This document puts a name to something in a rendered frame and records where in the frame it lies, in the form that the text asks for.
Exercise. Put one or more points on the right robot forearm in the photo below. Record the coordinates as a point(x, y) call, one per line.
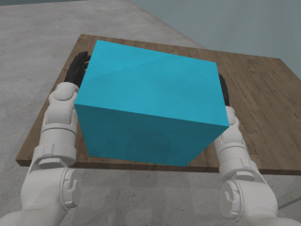
point(233, 156)

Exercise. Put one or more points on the right robot upper arm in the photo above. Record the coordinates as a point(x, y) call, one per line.
point(248, 203)

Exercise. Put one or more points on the table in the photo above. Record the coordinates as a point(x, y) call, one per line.
point(264, 93)

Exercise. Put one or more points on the right robot hand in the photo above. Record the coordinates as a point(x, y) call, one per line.
point(224, 90)

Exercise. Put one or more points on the left robot hand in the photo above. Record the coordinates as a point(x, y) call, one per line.
point(76, 73)

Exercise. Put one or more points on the carton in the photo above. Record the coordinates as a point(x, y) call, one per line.
point(147, 106)

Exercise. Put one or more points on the left robot forearm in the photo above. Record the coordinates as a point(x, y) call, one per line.
point(58, 132)

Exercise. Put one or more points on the left robot upper arm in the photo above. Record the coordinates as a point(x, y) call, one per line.
point(48, 195)

